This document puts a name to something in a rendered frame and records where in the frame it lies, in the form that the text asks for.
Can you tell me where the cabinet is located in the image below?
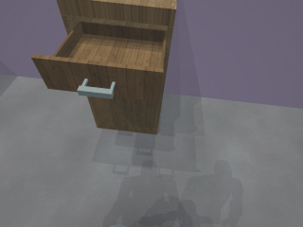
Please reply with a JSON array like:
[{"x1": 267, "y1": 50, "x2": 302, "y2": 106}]
[{"x1": 57, "y1": 0, "x2": 177, "y2": 135}]

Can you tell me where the drawer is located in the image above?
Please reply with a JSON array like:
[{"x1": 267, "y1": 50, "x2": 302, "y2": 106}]
[{"x1": 31, "y1": 21, "x2": 167, "y2": 102}]

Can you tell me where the handle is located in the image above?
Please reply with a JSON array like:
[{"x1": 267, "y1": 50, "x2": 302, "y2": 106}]
[{"x1": 77, "y1": 79, "x2": 116, "y2": 99}]

